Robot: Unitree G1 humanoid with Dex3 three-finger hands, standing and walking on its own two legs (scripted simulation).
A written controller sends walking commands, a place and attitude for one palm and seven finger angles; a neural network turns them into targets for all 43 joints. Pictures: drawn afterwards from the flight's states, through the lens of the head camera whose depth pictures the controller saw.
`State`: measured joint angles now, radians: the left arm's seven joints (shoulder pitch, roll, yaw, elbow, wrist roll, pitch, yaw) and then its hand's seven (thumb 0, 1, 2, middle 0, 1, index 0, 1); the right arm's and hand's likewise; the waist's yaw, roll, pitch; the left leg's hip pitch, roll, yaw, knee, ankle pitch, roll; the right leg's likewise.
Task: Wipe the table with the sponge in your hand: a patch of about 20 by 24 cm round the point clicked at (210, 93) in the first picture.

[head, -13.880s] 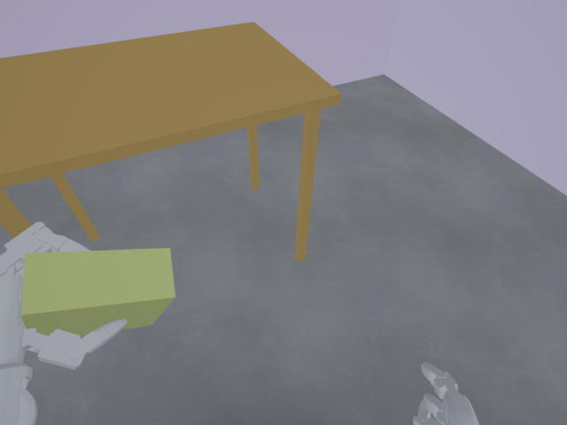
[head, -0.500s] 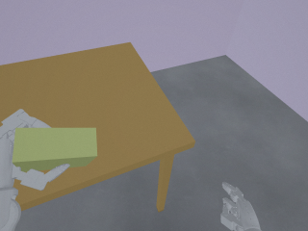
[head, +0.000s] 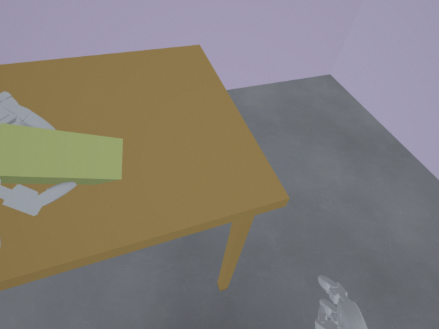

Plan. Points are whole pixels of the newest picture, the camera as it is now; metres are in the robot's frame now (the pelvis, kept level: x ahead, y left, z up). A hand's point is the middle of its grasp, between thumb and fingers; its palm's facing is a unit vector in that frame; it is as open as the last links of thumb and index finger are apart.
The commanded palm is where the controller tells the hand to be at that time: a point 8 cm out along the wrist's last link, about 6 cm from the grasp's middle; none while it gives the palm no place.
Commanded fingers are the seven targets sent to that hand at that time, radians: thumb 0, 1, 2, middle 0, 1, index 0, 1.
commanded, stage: come to a stop and stand still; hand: left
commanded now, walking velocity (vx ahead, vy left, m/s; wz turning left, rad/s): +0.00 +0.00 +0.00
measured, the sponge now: (76, 162) +0.28 +0.25 +0.17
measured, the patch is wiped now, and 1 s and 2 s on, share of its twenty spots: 0.00 0.00 0.00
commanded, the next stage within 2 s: look again from close up in 0.64 s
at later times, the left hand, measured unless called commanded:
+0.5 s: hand (65, 150) +0.29 +0.26 +0.19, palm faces +0.34 -0.84 -0.42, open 9.9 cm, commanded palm +0.23 +0.30 +0.18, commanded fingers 0.00 0.10 1.30 -1.20 -1.60 -1.20 -1.60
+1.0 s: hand (62, 183) +0.25 +0.25 +0.17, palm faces +0.34 -0.85 -0.41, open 9.9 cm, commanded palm +0.20 +0.28 +0.18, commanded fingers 0.00 0.10 1.30 -1.20 -1.60 -1.20 -1.60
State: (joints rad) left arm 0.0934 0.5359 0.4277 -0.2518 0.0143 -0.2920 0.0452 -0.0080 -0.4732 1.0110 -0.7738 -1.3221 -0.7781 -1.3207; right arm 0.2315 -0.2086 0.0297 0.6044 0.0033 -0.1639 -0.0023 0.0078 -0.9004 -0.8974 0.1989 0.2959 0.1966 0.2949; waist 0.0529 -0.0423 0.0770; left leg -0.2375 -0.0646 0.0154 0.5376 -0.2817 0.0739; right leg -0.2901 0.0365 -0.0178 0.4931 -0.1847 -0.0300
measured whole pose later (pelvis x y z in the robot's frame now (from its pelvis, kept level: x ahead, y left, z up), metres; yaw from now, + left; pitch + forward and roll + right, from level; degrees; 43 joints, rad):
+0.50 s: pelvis +0.06 +0.02 +0.00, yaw -1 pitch +1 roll -3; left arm 0.39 0.42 0.41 -0.57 -0.03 -0.24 0.07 -0.01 -0.46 1.01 -0.75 -1.34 -0.76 -1.34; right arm 0.16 -0.21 0.01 0.54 0.02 -0.12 0.03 0.01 -0.90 -0.90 0.20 0.30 0.20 0.29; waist 0.02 -0.02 0.06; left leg -0.20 -0.06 0.03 0.59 -0.38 0.06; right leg -0.23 0.04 -0.01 0.50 -0.27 -0.01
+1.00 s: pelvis +0.03 +0.01 +0.00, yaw -2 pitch -1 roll -1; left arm 0.43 0.40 0.36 -0.46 -0.05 -0.20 0.08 -0.01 -0.46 1.01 -0.76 -1.34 -0.76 -1.34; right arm 0.21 -0.19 0.03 0.56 0.02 -0.07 -0.02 0.01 -0.90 -0.90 0.20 0.30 0.20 0.30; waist 0.03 -0.01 0.05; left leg -0.16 -0.05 0.04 0.48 -0.30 0.08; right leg -0.22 0.05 -0.01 0.44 -0.20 -0.02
